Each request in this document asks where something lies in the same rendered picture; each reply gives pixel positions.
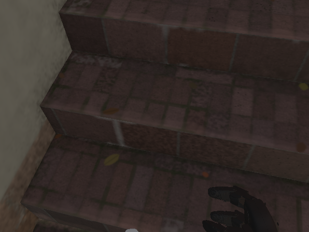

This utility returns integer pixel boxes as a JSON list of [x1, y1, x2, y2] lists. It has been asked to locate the right robot hand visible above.
[[202, 186, 279, 232]]

